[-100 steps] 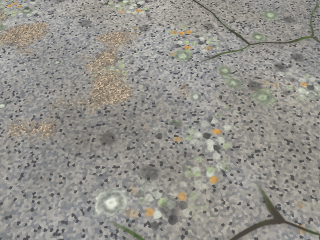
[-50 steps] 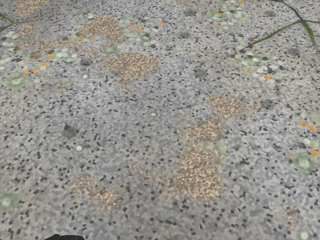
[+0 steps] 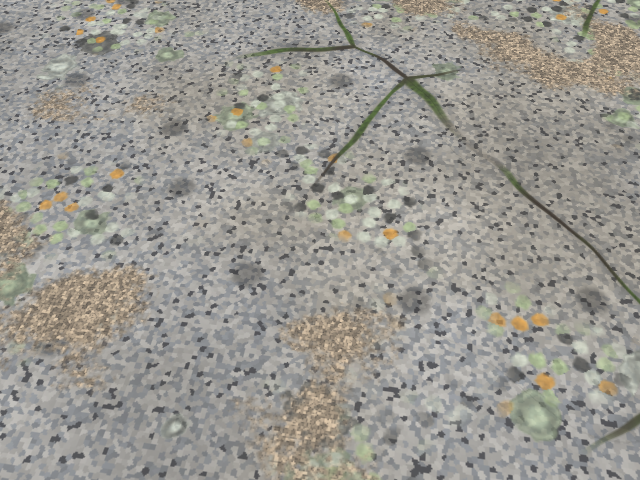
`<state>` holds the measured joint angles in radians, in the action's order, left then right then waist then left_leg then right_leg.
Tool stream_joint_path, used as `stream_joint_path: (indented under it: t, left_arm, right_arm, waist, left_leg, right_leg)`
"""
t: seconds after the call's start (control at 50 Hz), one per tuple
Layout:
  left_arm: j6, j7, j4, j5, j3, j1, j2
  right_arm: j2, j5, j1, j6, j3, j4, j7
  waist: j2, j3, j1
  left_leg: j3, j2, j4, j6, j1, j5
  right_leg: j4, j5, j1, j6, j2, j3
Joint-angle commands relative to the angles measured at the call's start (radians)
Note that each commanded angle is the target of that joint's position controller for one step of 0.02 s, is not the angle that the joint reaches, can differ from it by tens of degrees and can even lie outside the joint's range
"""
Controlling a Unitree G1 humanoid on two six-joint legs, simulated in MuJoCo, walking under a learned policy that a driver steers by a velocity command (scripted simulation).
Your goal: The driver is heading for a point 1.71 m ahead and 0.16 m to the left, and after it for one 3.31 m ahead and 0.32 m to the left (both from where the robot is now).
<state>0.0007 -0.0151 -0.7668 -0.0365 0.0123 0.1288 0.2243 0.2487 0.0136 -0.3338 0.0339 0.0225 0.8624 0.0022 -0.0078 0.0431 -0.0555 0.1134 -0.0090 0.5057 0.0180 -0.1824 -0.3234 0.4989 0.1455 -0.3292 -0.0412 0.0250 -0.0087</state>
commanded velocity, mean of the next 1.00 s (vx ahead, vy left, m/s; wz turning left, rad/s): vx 0.11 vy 0.00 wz -0.03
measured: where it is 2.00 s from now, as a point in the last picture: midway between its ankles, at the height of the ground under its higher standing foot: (327, 421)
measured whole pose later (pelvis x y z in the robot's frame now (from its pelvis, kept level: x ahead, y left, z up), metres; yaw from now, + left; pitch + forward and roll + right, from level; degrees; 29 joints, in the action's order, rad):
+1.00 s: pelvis +0.10 -0.02 +0.01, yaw +1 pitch +0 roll +0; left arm 0.07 0.00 -1.06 -0.02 0.04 0.36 0.19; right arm 0.22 0.03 -0.34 0.03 0.05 1.08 -0.01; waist 0.03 0.00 0.01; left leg 0.00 -0.01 0.92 0.10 -0.30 -0.41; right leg 0.46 0.29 -0.17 -0.08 0.04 0.07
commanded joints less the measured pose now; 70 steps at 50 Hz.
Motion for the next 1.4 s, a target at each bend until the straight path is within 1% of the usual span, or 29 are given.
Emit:
stream_joint_path:
  t: [0.02, 0.04, 0.06, 0.16, 0.22, 0.26, 0.28, 0.32, 0.4, 0.62, 0.68, 0.72, 0.74, 0.78, 0.84, 0.88, 0.9, 0.92, 0.94, 0.96, 0.98, 1.0, 1.08, 1.18, 1.26, 1.32, 1.36, 1.38, 1.4]
  left_arm:
    - [0.015, 0.032, 0.017, 0.024, 0.032, 0.132, 0.164]
    - [0.012, 0.034, 0.012, 0.025, 0.021, 0.117, 0.13]
    - [0.01, 0.039, 0.007, 0.022, 0.012, 0.084, 0.112]
    - [0.01, 0.048, -0.022, 0.02, 0.006, 0.01, 0.099]
    - [0.003, 0.046, -0.05, 0.029, 0.01, -0.003, 0.103]
    - [-0.001, 0.04, -0.071, 0.027, 0.01, 0.026, 0.089]
    - [-0.007, 0.034, -0.085, 0.033, 0.016, 0.051, 0.082]
    - [-0.006, 0.034, -0.124, 0.028, 0.02, 0.067, 0.087]
    - [0.008, 0.037, -0.176, 0.027, 0.021, 0.084, 0.086]
    - [0.001, 0.047, -0.295, 0.028, 0.009, 0.138, 0.067]
    - [-0.006, 0.045, -0.303, 0.022, 0.015, 0.152, 0.076]
    - [-0.007, 0.034, -0.279, 0.01, 0.013, 0.114, 0.053]
    - [-0.001, 0.028, -0.267, 0.0, 0.007, 0.101, 0.023]
    - [0.018, 0.018, -0.245, -0.001, 0.013, 0.085, 0.035]
    - [0.048, 0.005, -0.233, 0.01, 0.02, 0.112, 0.034]
    - [0.059, 0.008, -0.281, 0.019, 0.025, 0.244, 0.01]
    - [0.064, 0.015, -0.315, 0.017, 0.034, 0.342, 0.028]
    - [0.074, 0.027, -0.336, 0.003, 0.052, 0.467, 0.096]
    - [0.066, 0.024, -0.367, 0.015, 0.075, 0.566, 0.193]
    - [0.06, 0.027, -0.341, 0.011, 0.061, 0.458, 0.135]
    - [0.067, 0.023, -0.3, 0.013, 0.052, 0.357, 0.107]
    - [0.076, 0.021, -0.281, 0.014, 0.048, 0.306, 0.092]
    - [0.103, 0.03, -0.31, 0.022, 0.027, 0.368, 0.042]
    - [0.104, 0.033, -0.331, 0.019, 0.014, 0.427, 0.035]
    - [0.106, 0.039, -0.343, 0.018, 0.016, 0.441, 0.056]
    - [0.109, 0.042, -0.341, 0.017, 0.024, 0.396, 0.082]
    - [0.101, 0.042, -0.336, 0.017, 0.032, 0.362, 0.103]
    - [0.1, 0.036, -0.32, 0.022, 0.026, 0.365, 0.085]
    - [0.096, 0.021, -0.299, 0.05, 0.006, 0.482, -0.041]
  right_arm:
    - [0.042, -0.014, -0.091, -0.025, 0.004, -0.036, 0.014]
    - [0.084, -0.013, -0.05, -0.044, 0.012, -0.038, 0.019]
    - [0.084, -0.008, -0.007, -0.053, 0.015, -0.041, 0.02]
    - [0.05, -0.001, -0.043, -0.067, 0.011, 0.028, 0.021]
    - [0.03, 0.002, -0.037, -0.064, 0.004, 0.057, 0.027]
    - [0.07, 0.018, -0.009, -0.049, 0.005, 0.055, 0.028]
    - [0.104, 0.004, 0.017, -0.047, 0.016, 0.069, 0.025]
    - [0.063, 0.001, 0.035, -0.034, 0.007, 0.086, 0.02]
    - [0.058, -0.003, 0.037, -0.022, 0.006, 0.115, 0.029]
    - [0.035, -0.003, 0.016, -0.027, -0.002, 0.191, 0.034]
    - [0.076, -0.001, -0.012, -0.038, 0.015, 0.202, 0.032]
    - [0.1, -0.001, -0.057, -0.046, 0.029, 0.208, 0.029]
    - [0.109, 0.0, -0.071, -0.045, 0.038, 0.216, 0.03]
    - [0.097, 0.007, -0.067, -0.033, 0.043, 0.216, 0.027]
    - [0.098, 0.005, -0.025, -0.011, 0.05, 0.207, 0.02]
    - [0.089, -0.004, 0.025, -0.006, 0.053, 0.194, 0.015]
    - [0.068, 0.001, 0.038, -0.001, 0.049, 0.184, 0.014]
    - [0.001, 0.007, 0.061, 0.009, 0.03, 0.159, 0.007]
    - [-0.015, 0.007, 0.079, 0.015, 0.028, 0.114, -0.003]
    - [0.053, 0.032, 0.118, 0.016, 0.042, 0.108, -0.01]
    - [0.035, 0.026, 0.125, 0.022, 0.039, 0.111, -0.023]
    - [0.014, 0.017, 0.104, 0.029, 0.034, 0.125, -0.031]
    - [0.011, 0.024, 0.12, 0.016, 0.039, 0.128, -0.04]
    - [-0.014, 0.015, 0.332, 0.005, 0.024, 0.041, -0.038]
    - [-0.015, 0.005, 0.424, 0.006, 0.014, -0.007, -0.035]
    - [0.022, 0.004, 0.327, 0.015, 0.029, 0.004, -0.02]
    - [0.062, 0.005, 0.052, 0.03, 0.056, 0.093, -0.004]
    - [0.118, 0.026, -0.104, 0.037, 0.077, 0.132, 0.007]
    - [0.218, 0.05, -0.178, 0.037, 0.1, 0.133, 0.006]
  waist:
    - [-0.217, -0.208, 0.064]
    - [-0.161, -0.137, 0.068]
    - [-0.146, -0.095, 0.062]
    - [-0.109, -0.098, 0.018]
    - [-0.092, -0.071, 0.006]
    - [-0.056, -0.032, 0.035]
    - [0.035, 0.034, 0.068]
    - [0.068, 0.034, 0.065]
    - [0.047, -0.019, 0.062]
    - [0.012, 0.013, 0.057]
    - [0.062, 0.024, 0.046]
    - [0.127, 0.101, 0.02]
    - [0.17, 0.129, 0.015]
    - [0.149, 0.139, 0.022]
    - [0.135, 0.122, 0.057]
    - [0.1, 0.104, 0.123]
    - [0.039, 0.085, 0.155]
    - [-0.172, 0.043, 0.201]
    - [-0.338, 0.034, 0.205]
    - [-0.145, 0.11, 0.143]
    - [-0.062, 0.128, 0.101]
    - [-0.039, 0.114, 0.073]
    - [-0.056, 0.061, 0.06]
    - [-0.072, 0.092, 0.091]
    - [-0.094, 0.106, 0.102]
    - [-0.092, 0.05, 0.038]
    - [-0.069, -0.092, -0.077]
    - [-0.02, -0.183, -0.127]
    - [0.198, -0.316, -0.063]
  left_leg:
    - [-0.082, -0.008, 0.177, 0.012, -0.124, -0.258]
    - [-0.11, -0.005, 0.216, 0.004, -0.16, -0.291]
    - [-0.125, -0.005, 0.221, 0.0, -0.172, -0.261]
    - [-0.115, 0.003, 0.129, -0.031, -0.029, -0.084]
    - [-0.107, 0.0, -0.072, -0.026, 0.067, 0.114]
    - [-0.204, -0.088, -0.152, -0.011, 0.096, 0.156]
    - [-0.22, -0.087, -0.151, 0.006, -0.041, 0.07]
    - [-0.227, -0.088, -0.202, 0.008, -0.107, 0.04]
    - [-0.22, -0.084, -0.204, 0.017, -0.031, 0.124]
    - [-0.218, -0.082, -0.214, 0.032, -0.011, 0.118]
    - [-0.255, -0.07, -0.243, 0.073, -0.033, -0.277]
    - [-0.387, -0.154, -0.332, 0.135, -0.039, -0.503]
    - [-0.466, -0.228, -0.381, 0.173, -0.033, -0.529]
    - [-0.51, -0.287, -0.416, 0.208, -0.019, -0.428]
    - [-0.406, -0.241, -0.361, 0.188, -0.029, -0.295]
    - [-0.304, -0.165, -0.26, 0.155, -0.179, -0.267]
    - [-0.254, -0.118, -0.144, 0.136, -0.275, -0.244]
    - [-0.117, -0.015, 0.177, 0.096, -0.383, -0.171]
    - [-0.05, 0.081, 0.412, 0.086, -0.557, -0.252]
    - [-0.127, 0.002, 0.557, 0.1, -0.583, -0.182]
    - [-0.148, -0.034, 0.579, 0.102, -0.571, -0.075]
    - [-0.148, -0.058, 0.565, 0.09, -0.534, 0.005]
    - [-0.088, -0.064, 0.525, 0.041, -0.52, 0.126]
    - [-0.024, -0.04, 0.329, 0.009, -0.54, 0.201]
    - [0.015, -0.007, 0.131, 0.043, -0.42, 0.251]
    - [0.023, 0.041, 0.078, 0.104, -0.26, 0.206]
    - [0.023, 0.08, -0.006, 0.143, 0.029, 0.214]
    - [-0.124, -0.056, -0.028, 0.179, 0.267, 0.105]
    - [-0.636, -0.377, -0.099, 0.318, 0.539, -0.041]
  right_leg:
    - [-0.134, -0.581, 0.292, -0.215, -0.382, -0.361]
    - [-0.174, -0.46, 0.251, -0.231, -0.352, -0.359]
    - [-0.203, -0.362, 0.214, -0.21, -0.315, -0.327]
    - [-0.212, -0.275, 0.129, -0.128, -0.204, -0.181]
    - [-0.198, -0.022, 0.056, -0.085, -0.167, -0.17]
    - [-0.206, 0.179, -0.009, -0.026, -0.132, -0.18]
    - [-0.216, 0.166, 0.031, -0.014, -0.08, -0.132]
    - [-0.165, 0.05, 0.146, -0.015, -0.082, -0.119]
    - [-0.154, -0.04, 0.171, -0.017, -0.091, -0.114]
    - [-0.177, -0.033, 0.156, 0.005, -0.092, -0.105]
    - [-0.092, 0.294, 0.088, -0.013, -0.021, -0.048]
    - [0.04, 0.366, -0.059, -0.019, 0.021, 0.006]
    - [0.139, 0.294, -0.096, -0.014, 0.017, 0.053]
    - [0.248, 0.265, -0.152, -0.019, -0.037, 0.039]
    - [0.145, 0.262, -0.071, -0.034, -0.045, 0.056]
    - [-0.03, 0.158, 0.204, -0.038, 0.012, 0.111]
    - [-0.088, 0.182, 0.353, -0.04, 0.005, 0.066]
    - [-0.266, 0.39, 0.466, -0.069, -0.214, -0.251]
    - [-0.415, 0.606, 0.49, -0.169, -0.397, -0.634]
    - [-0.409, 0.637, 0.389, -0.184, -0.402, -0.611]
    - [-0.399, 0.555, 0.32, -0.168, -0.36, -0.517]
    - [-0.408, 0.422, 0.301, -0.148, -0.314, -0.42]
    - [-0.383, -0.045, 0.361, -0.128, -0.229, -0.192]
    - [-0.365, -0.329, 0.345, -0.139, -0.197, -0.083]
    - [-0.36, -0.451, 0.345, -0.141, -0.211, -0.048]
    - [-0.225, -0.783, 0.402, -0.12, -0.233, -0.015]
    - [0.097, -0.866, 0.383, -0.092, -0.204, 0.021]
    - [0.353, -0.592, 0.206, -0.081, -0.165, 0.039]
    - [0.771, 0.16, -0.141, -0.04, 0.009, 0.077]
